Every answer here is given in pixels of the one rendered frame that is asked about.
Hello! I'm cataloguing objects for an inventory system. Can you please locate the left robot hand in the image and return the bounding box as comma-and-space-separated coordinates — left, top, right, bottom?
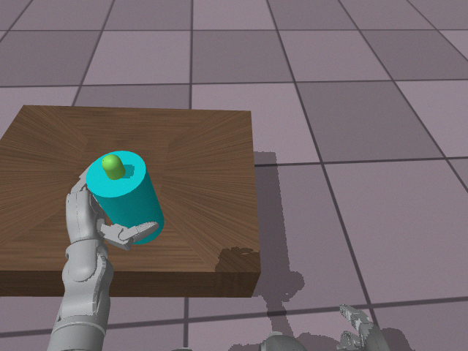
66, 163, 159, 251

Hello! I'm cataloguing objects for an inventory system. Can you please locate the right robot hand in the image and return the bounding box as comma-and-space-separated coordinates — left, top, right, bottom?
336, 304, 390, 351

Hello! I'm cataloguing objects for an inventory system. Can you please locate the bottle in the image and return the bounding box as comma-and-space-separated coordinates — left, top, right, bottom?
86, 151, 165, 244

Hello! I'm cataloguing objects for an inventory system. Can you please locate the left robot arm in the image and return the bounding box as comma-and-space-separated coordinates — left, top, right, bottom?
47, 238, 114, 351

